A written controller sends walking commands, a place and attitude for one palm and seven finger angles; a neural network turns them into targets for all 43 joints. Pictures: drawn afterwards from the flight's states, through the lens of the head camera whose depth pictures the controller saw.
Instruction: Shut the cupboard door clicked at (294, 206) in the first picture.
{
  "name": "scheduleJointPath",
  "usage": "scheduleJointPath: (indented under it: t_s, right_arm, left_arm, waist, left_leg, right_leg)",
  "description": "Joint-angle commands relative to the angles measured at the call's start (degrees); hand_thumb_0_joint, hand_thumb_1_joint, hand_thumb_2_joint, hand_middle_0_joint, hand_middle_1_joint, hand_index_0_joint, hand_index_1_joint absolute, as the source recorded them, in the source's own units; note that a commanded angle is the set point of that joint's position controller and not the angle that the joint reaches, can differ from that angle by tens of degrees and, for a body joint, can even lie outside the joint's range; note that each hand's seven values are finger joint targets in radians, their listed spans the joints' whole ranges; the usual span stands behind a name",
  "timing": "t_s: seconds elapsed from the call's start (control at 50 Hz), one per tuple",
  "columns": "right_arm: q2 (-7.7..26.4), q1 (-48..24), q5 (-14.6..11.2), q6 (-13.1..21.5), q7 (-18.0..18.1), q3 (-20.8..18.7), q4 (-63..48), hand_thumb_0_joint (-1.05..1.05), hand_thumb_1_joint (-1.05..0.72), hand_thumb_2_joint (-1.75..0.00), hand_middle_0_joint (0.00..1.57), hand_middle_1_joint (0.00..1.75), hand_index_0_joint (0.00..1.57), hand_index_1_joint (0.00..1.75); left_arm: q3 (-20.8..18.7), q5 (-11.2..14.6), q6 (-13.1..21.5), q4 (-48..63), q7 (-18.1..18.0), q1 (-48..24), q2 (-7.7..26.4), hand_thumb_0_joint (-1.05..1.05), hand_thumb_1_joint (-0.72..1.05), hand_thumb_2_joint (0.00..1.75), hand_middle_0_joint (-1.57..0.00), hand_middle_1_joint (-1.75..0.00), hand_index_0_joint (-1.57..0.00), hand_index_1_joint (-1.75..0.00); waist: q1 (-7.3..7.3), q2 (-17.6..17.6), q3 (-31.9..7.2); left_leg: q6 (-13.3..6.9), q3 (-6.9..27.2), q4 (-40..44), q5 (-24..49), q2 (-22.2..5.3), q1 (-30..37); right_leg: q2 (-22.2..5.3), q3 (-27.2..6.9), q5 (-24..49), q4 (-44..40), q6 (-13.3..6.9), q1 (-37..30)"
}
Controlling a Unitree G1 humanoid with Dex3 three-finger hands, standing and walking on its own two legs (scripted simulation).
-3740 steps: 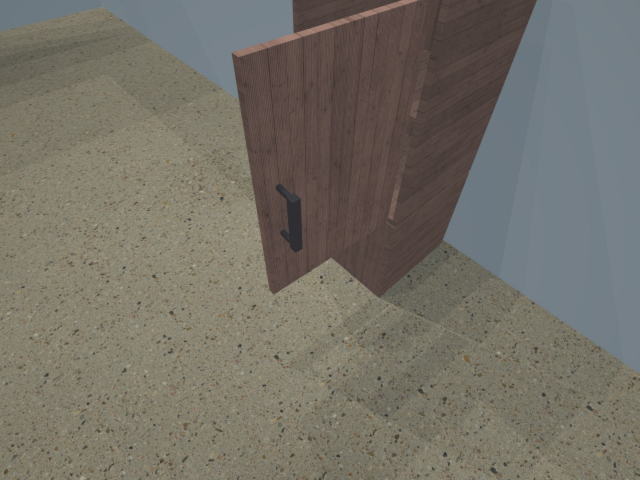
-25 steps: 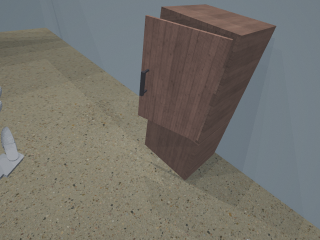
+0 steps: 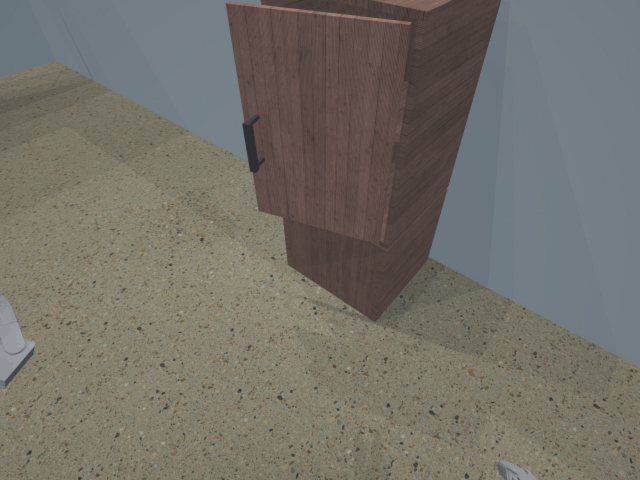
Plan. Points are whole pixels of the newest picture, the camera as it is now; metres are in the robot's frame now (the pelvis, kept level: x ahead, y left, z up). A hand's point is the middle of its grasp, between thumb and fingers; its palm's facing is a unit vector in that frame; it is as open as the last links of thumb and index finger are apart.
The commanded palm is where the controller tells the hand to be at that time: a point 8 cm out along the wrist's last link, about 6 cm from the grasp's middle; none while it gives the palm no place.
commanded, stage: stop stepping back and stand still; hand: left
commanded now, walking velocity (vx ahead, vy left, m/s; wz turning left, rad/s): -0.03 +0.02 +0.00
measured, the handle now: (254, 144) +0.93 +0.23 -0.07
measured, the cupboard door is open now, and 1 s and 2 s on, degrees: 17 17 17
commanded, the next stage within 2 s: let the arm hang, fingers relaxed in 1.18 s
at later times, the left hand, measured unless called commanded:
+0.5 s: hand (72, 289) +0.27 +0.28 +0.16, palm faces +0.37 -0.78 -0.50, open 7.4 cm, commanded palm +0.20 +0.32 +0.18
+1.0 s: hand (17, 335) +0.21 +0.30 +0.15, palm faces +0.44 -0.79 -0.42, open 7.4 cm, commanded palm +0.15 +0.34 +0.18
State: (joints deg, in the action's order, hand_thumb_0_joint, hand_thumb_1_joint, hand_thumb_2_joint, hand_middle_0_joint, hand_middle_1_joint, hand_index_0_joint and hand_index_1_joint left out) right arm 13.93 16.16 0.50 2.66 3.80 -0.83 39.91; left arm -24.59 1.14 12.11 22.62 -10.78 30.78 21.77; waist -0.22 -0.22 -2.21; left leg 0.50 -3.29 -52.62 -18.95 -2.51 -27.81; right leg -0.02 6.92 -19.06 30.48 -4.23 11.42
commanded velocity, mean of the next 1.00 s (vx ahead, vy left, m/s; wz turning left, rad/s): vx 0.00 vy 0.00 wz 0.00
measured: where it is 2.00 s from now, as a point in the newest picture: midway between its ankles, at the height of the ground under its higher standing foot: outside the picture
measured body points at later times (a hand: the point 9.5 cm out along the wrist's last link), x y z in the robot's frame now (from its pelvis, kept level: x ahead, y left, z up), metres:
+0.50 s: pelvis +0.06 +0.02 +0.00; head +0.08 +0.02 +0.45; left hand +0.24 +0.32 +0.19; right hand +0.23 -0.20 -0.09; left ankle +0.08 +0.14 -0.73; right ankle -0.02 -0.07 -0.73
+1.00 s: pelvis +0.02 +0.04 +0.00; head +0.01 +0.04 +0.45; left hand +0.18 +0.34 +0.18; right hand +0.16 -0.20 -0.09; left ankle +0.08 +0.14 -0.73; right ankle -0.03 -0.07 -0.73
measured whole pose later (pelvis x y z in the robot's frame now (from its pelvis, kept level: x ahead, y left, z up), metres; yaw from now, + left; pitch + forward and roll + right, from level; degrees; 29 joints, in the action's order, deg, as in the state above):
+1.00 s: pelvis +0.02 +0.04 +0.00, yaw +0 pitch +0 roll -1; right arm 12.0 15.2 -0.6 2.8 4.9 1.0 35.7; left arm -21.8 2.9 8.5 25.0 -9.7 31.4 21.9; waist -0.5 -1.0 -1.8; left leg -1.2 -5.0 -28.4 -9.3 -3.0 -19.1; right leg 0.2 6.6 -17.5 25.2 -0.7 7.7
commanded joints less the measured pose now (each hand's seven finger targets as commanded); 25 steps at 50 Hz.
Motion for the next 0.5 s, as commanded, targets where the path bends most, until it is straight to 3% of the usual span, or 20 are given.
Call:
scheduleJointPath:
  t_s: [0.0, 0.04, 0.08, 0.1, 0.12, 0.14, 0.16, 0.18, 0.2, 0.22, 0.28, 0.32, 0.42, 0.48]
  right_arm:
    - [4.05, -9.17, -0.13, 4.38, 1.26, -1.68, -10.32, 0.0, -0.9, -0.9, 0.2, 0.3, 0.2, 0.3]
    - [4.01, -9.13, -0.14, 4.95, 1.41, -1.91, -10.77, 0.0, -0.9, -0.9, 0.2, 0.3, 0.2, 0.3]
    - [4.63, -8.46, -0.38, 5.09, 1.61, -2.4, -11.28, 0.0, -0.9, -0.9, 0.2, 0.3, 0.2, 0.3]
    - [4.74, -8.15, -0.65, 5.1, 1.63, -2.45, -11.9, 0.0, -0.9, -0.9, 0.2, 0.3, 0.2, 0.3]
    - [5.3, -8.36, -0.86, 5.04, 1.65, -2.6, -12.61, 0.0, -0.9, -0.9, 0.2, 0.3, 0.2, 0.3]
    - [5.59, -8.27, -1.14, 4.86, 1.49, -2.58, -13.15, 0.0, -0.9, -0.9, 0.2, 0.3, 0.2, 0.3]
    - [4.98, -8.06, -1.31, 4.78, 1.33, -2.33, -13.06, 0.0, -0.9, -0.9, 0.2, 0.3, 0.2, 0.3]
    - [4.42, -7.89, -0.73, 5.06, 1.3, -1.88, -12.97, 0.0, -0.9, -0.9, 0.2, 0.3, 0.2, 0.3]
    - [3.93, -7.99, -0.84, 5.06, 1.04, -1.35, -13.11, 0.0, -0.9, -0.9, 0.2, 0.3, 0.2, 0.3]
    - [4.14, -7.74, -1.08, 4.96, 0.88, -1.34, -13.14, 0.0, -0.9, -0.9, 0.2, 0.3, 0.2, 0.3]
    - [4.22, -6.83, -1.6, 4.09, 0.3, -1.65, -13.17, 0.0, -0.9, -0.9, 0.2, 0.3, 0.2, 0.3]
    - [4.13, -6.78, -1.76, 3.0, 0.13, -1.38, -13.65, 0.0, -0.9, -0.9, 0.2, 0.3, 0.2, 0.3]
    - [3.85, -7.63, -1.63, 1.53, 0.56, -0.61, -14.92, 0.0, -0.9, -0.9, 0.2, 0.3, 0.2, 0.3]
    - [3.96, -8.34, -1.6, 1.31, 0.92, -0.4, -15.1, 0.0, -0.9, -0.9, 0.2, 0.3, 0.2, 0.3]
  left_arm:
    - [-3.54, 0.04, 4.01, 12.53, -0.6, -8.97, 11.85, 0.0, 0.9, 0.9, -0.2, -0.3, -0.2, -0.3]
    - [-4.09, 0.2, 4.03, 14.96, -0.69, -8.81, 12.51, 0.0, 0.9, 0.9, -0.2, -0.3, -0.2, -0.3]
    - [-5.99, 0.71, 4.36, 18.24, -0.66, -7.62, 14.25, 0.0, 0.9, 0.9, -0.2, -0.3, -0.2, -0.3]
    - [-6.22, 0.84, 4.58, 19.77, -0.5, -6.59, 13.87, 0.0, 0.9, 0.9, -0.2, -0.3, -0.2, -0.3]
    - [-7.06, 1.09, 4.81, 21.21, -0.43, -6.22, 14.11, 0.0, 0.9, 0.9, -0.2, -0.3, -0.2, -0.3]
    - [-8.1, 1.12, 4.93, 21.93, -0.53, -5.74, 14.52, 0.0, 0.9, 0.9, -0.2, -0.3, -0.2, -0.3]
    - [-8.46, 1.27, 4.69, 19.22, -0.33, -3.34, 13.89, 0.0, 0.9, 0.9, -0.2, -0.3, -0.2, -0.3]
    - [-10.06, 1.42, 4.45, 19.18, 0.11, -1.62, 14.95, 0.0, 0.9, 0.9, -0.2, -0.3, -0.2, -0.3]
    - [-8.96, 1.33, 4.42, 19.84, 0.35, -1.77, 13.8, 0.0, 0.9, 0.9, -0.2, -0.3, -0.2, -0.3]
    - [-8.84, 1.37, 4.31, 19.6, 0.39, -1.98, 13.55, 0.0, 0.9, 0.9, -0.2, -0.3, -0.2, -0.3]
    - [-7.56, 1.98, 2.74, 16.27, 0.41, 0.91, 11.96, 0.0, 0.9, 0.9, -0.2, -0.3, -0.2, -0.3]
    - [-6.95, 2.2, 1.52, 15.17, 0.44, 2.32, 11.58, 0.0, 0.9, 0.9, -0.2, -0.3, -0.2, -0.3]
    - [-7.5, 2.55, 0.11, 17.18, 0.65, 3.22, 13.16, 0.0, 0.9, 0.9, -0.2, -0.3, -0.2, -0.3]
    - [-8.87, 2.55, -0.19, 19.1, 0.57, 1.57, 15.34, 0.0, 0.9, 0.9, -0.2, -0.3, -0.2, -0.3]
  waist:
    - [0.5, 8.19, 4.63]
    - [0.68, 5.86, 4.44]
    - [0.39, 0.18, 2.84]
    - [0.25, -3.43, 1.59]
    - [0.43, -8.51, -0.22]
    - [0.84, -11.04, -2.72]
    - [0.84, -10.97, -3.31]
    - [0.91, -14.23, -3.93]
    - [0.64, -12.72, -3.95]
    - [0.32, -9.64, -4.18]
    - [-0.45, -0.89, -8.92]
    - [-0.52, 1.29, -10.45]
    - [-0.39, -0.48, -11.57]
    - [-0.27, -1.51, -10.24]
  left_leg:
    - [-0.85, -1.75, 10.61, 4.17, -0.51, 4.16]
    - [-1.01, -2.56, 16.73, 7.25, 0.37, 9.41]
    - [-1.26, -1.35, 23.05, 10.18, 0.2, 14.55]
    - [-2.0, 1.53, 25.93, 13.21, -1.47, 17.45]
    - [-3.51, 5.96, 27.31, 18.29, -4.87, 20.02]
    - [-4.86, 9.67, 27.43, 22.97, -7.76, 21.18]
    - [-5.47, 10.6, 27.7, 24.94, -8.76, 20.37]
    - [-5.43, 10.79, 28.71, 25.57, -8.7, 18.97]
    - [-4.83, 9.59, 28.36, 25.86, -8.57, 17.0]
    - [-3.93, 7.55, 26.63, 26.94, -7.63, 16.53]
    - [-1.58, 2.0, 20.22, 31.2, -4.38, 16.09]
    - [-1.54, 0.31, 19.79, 32.77, -3.55, 15.68]
    - [-2.34, 0.47, 21.39, 39.42, -4.16, 19.83]
    - [-1.99, 1.03, 21.47, 37.99, -4.41, 18.63]
  right_leg:
    - [-14.02, -11.61, 7.49, -13.33, -3.51, 3.93]
    - [-13.1, -11.31, 6.72, -12.11, -2.73, 4.59]
    - [-11.38, -10.09, 8.23, -7.95, -0.88, 4.1]
    - [-9.47, -9.13, 9.69, -3.77, 0.69, 4.13]
    - [-6.01, -7.6, 9.62, 0.21, 2.95, 5.0]
    - [-3.24, -6.03, 8.44, 2.82, 4.39, 4.76]
    - [-1.72, -5.6, 7.14, 2.37, 4.74, 4.24]
    - [-1.34, -4.83, 6.81, 1.91, 4.75, 3.1]
    - [-1.51, -4.8, 7.53, -0.91, 4.67, 0.53]
    - [-1.96, -5.43, 12.65, -3.63, 4.49, -1.38]
    - [-5.84, -8.59, 33.19, -3.19, 3.67, -6.79]
    - [-6.8, -8.19, 41.76, -1.63, 3.9, -8.6]
    - [-4.8, -5.34, 40.59, 0.01, 4.8, -6.26]
    - [-4.76, -5.13, 36.53, -1.4, 4.7, -5.8]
